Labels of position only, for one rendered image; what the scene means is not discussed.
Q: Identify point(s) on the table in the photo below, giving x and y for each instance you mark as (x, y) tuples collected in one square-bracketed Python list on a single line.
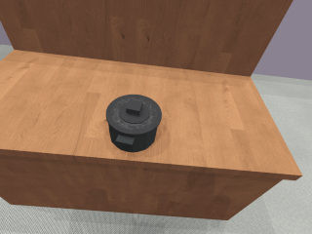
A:
[(217, 148)]

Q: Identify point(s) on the lid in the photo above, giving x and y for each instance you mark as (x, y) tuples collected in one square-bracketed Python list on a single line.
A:
[(129, 124)]

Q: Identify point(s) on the pot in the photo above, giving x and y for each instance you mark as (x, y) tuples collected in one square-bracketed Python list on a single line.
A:
[(132, 143)]

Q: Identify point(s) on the knob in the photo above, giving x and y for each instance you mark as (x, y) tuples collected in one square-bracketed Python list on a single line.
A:
[(134, 107)]

